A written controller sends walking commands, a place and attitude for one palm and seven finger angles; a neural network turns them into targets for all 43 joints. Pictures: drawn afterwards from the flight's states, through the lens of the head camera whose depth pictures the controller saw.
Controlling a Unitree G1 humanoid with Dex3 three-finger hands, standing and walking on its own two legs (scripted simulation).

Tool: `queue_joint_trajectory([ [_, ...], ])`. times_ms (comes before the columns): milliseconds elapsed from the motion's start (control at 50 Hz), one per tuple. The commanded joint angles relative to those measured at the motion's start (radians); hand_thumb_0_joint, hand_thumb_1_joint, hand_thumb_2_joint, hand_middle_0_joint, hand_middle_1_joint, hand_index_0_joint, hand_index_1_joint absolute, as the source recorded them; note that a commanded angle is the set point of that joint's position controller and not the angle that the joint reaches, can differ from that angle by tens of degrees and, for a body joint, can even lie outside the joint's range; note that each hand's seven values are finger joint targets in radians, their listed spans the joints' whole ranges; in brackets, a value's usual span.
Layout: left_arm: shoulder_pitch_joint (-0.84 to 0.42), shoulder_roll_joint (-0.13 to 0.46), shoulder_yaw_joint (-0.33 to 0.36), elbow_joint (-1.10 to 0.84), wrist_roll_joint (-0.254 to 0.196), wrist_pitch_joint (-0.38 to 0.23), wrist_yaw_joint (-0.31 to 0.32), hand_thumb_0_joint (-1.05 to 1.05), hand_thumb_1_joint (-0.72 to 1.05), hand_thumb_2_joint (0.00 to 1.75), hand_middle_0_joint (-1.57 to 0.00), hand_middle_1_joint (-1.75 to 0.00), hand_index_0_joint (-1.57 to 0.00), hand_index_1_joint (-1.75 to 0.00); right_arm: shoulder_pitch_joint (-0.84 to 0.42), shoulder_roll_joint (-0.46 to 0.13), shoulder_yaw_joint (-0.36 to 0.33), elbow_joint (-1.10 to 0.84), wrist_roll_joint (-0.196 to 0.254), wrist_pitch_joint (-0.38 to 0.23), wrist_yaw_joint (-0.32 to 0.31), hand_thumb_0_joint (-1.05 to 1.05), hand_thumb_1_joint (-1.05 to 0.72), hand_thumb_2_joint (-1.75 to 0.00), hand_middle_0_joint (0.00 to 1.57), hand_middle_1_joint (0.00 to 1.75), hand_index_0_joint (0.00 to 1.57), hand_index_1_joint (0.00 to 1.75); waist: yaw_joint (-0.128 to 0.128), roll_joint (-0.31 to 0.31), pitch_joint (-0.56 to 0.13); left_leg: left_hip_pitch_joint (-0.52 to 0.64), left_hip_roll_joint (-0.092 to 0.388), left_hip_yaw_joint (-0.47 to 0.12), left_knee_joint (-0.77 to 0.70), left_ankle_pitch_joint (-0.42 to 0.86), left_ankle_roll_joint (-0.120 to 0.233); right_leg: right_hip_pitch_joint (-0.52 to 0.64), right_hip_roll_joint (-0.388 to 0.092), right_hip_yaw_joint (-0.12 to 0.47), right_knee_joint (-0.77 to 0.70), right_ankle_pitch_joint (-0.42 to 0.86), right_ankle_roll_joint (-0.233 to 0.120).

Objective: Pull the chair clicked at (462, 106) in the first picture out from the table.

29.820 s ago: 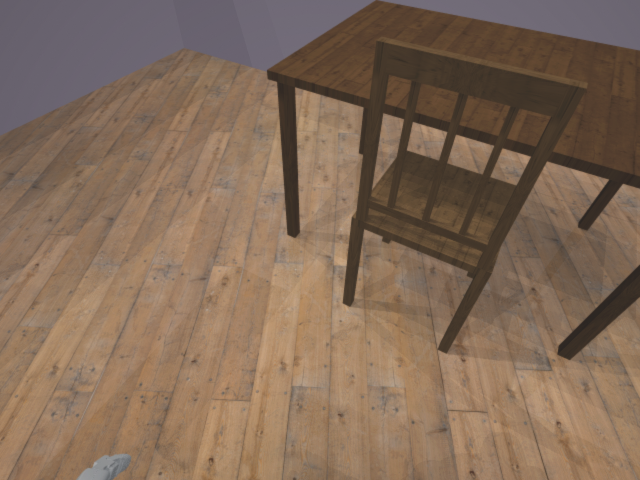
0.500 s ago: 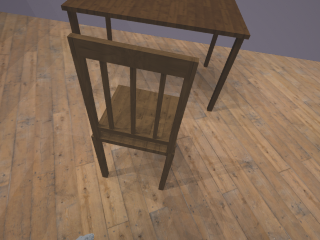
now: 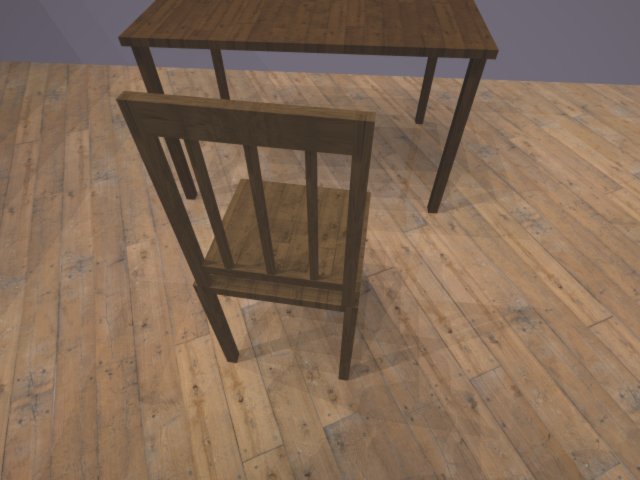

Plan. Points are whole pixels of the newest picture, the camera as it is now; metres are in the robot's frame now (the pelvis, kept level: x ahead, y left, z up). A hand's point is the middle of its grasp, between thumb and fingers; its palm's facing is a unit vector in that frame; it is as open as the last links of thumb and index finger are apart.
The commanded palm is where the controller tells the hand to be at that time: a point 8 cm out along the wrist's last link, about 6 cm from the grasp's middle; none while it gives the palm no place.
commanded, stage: let the arm hang, fingers relaxed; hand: left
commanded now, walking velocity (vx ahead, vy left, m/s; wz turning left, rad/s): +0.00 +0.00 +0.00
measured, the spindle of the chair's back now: (262, 217) +0.57 +0.15 -0.06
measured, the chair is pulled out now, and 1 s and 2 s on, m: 0.58 0.58 0.58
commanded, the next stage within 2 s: look to check the result in 0.28 s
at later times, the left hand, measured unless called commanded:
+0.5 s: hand out of the picture +0.01 +0.16 -0.17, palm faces +0.02 -0.98 -0.19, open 7.4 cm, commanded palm none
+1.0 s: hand out of the picture +0.01 +0.15 -0.17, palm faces +0.02 -0.98 -0.19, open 7.3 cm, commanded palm none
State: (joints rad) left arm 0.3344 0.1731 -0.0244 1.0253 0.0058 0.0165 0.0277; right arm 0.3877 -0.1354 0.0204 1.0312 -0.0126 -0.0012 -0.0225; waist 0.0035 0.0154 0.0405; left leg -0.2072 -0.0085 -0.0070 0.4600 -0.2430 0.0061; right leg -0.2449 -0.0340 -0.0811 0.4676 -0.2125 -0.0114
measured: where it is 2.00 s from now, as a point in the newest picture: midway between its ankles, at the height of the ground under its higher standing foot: outside the picture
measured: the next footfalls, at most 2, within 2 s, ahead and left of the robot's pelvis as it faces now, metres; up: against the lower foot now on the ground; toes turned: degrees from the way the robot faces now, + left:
none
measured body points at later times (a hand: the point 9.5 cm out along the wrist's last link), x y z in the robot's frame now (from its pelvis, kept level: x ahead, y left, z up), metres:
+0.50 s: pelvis +0.00 -0.01 +0.00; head +0.02 -0.01 +0.45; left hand +0.01 +0.21 -0.16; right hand -0.02 -0.22 -0.16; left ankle +0.00 +0.12 -0.74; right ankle +0.02 -0.11 -0.74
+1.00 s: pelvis +0.01 -0.02 +0.00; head +0.03 -0.02 +0.45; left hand +0.01 +0.21 -0.16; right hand -0.02 -0.22 -0.16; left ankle +0.00 +0.12 -0.74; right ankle +0.02 -0.11 -0.74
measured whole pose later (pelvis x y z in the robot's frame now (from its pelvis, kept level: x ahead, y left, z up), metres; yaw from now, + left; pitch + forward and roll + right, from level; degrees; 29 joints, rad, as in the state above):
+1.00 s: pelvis +0.01 -0.02 +0.00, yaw +0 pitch -1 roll +0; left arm 0.30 0.15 -0.01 1.05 0.01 0.01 0.03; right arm 0.36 -0.11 0.02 1.05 -0.01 -0.01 -0.03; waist 0.00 0.00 0.05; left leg -0.19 0.02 -0.02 0.44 -0.24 -0.02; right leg -0.23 -0.01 -0.09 0.46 -0.22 -0.03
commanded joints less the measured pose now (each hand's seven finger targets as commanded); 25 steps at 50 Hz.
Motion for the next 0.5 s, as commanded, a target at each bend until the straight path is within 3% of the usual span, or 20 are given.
queue_joint_trajectory([
  [0, 0.060, 0.101, 0.017, -0.027, -0.002, -0.019, 0.012, 0.00, 0.90, 0.90, -0.20, -0.30, -0.20, -0.30, 0.074, -0.086, -0.020, -0.019, 0.002, -0.015, -0.005, 0.00, -0.90, -0.90, 0.20, 0.30, 0.20, 0.30, -0.001, -0.008, 0.047, -0.073, 0.082, -0.085, -0.095, 0.056, 0.050, 0.019, -0.082, 0.109, -0.102, -0.035, -0.052],
  [120, 0.055, 0.086, 0.018, -0.016, -0.001, -0.024, 0.014, 0.00, 0.90, 0.90, -0.20, -0.30, -0.20, -0.30, 0.066, -0.069, -0.020, -0.012, 0.003, -0.013, -0.009, 0.00, -0.90, -0.90, 0.20, 0.30, 0.20, 0.30, -0.005, 0.018, 0.041, -0.056, 0.085, -0.072, -0.084, 0.094, 0.042, 0.029, -0.083, 0.112, -0.105, 0.011, -0.052],
  [180, 0.051, 0.082, 0.017, -0.015, 0.000, -0.023, 0.014, 0.00, 0.90, 0.90, -0.20, -0.30, -0.20, -0.30, 0.063, -0.064, -0.021, -0.010, 0.003, -0.010, -0.010, 0.00, -0.90, -0.90, 0.20, 0.30, 0.20, 0.30, -0.005, -0.014, 0.066, -0.063, 0.085, -0.072, -0.085, 0.084, 0.043, 0.021, -0.083, 0.111, -0.116, 0.004, -0.052],
  [240, 0.049, 0.080, 0.020, -0.017, -0.001, -0.023, 0.013, 0.00, 0.90, 0.90, -0.20, -0.30, -0.20, -0.30, 0.064, -0.065, -0.020, -0.007, 0.002, -0.012, -0.011, 0.00, -0.90, -0.90, 0.20, 0.30, 0.20, 0.30, -0.006, 0.007, 0.048, -0.052, 0.088, -0.073, -0.085, 0.090, 0.042, 0.028, -0.083, 0.111, -0.114, 0.006, -0.052],
  [320, 0.045, 0.081, 0.023, -0.019, 0.000, -0.022, 0.013, 0.00, 0.90, 0.90, -0.20, -0.30, -0.20, -0.30, 0.065, -0.067, -0.022, -0.008, 0.002, -0.009, -0.011, 0.00, -0.90, -0.90, 0.20, 0.30, 0.20, 0.30, -0.006, -0.002, 0.053, -0.059, 0.085, -0.075, -0.091, 0.052, 0.041, 0.023, -0.081, 0.112, -0.125, -0.035, -0.053],
  [440, 0.040, 0.082, 0.023, -0.019, -0.002, -0.024, 0.013, 0.00, 0.90, 0.90, -0.20, -0.30, -0.20, -0.30, 0.070, -0.070, -0.021, -0.008, 0.002, -0.012, -0.011, 0.00, -0.90, -0.90, 0.20, 0.30, 0.20, 0.30, -0.006, -0.009, 0.021, -0.041, 0.089, -0.073, -0.089, 0.081, 0.041, 0.043, -0.082, 0.107, -0.117, -0.002, -0.053],
  [480, 0.039, 0.077, 0.023, -0.017, -0.001, -0.023, 0.013, 0.00, 0.90, 0.90, -0.20, -0.30, -0.20, -0.30, 0.067, -0.068, -0.021, -0.006, 0.003, -0.012, -0.013, 0.00, -0.90, -0.90, 0.20, 0.30, 0.20, 0.30, -0.005, -0.004, 0.038, -0.045, 0.094, -0.073, -0.095, 0.082, 0.042, 0.035, -0.079, 0.105, -0.116, 0.006, -0.053],
])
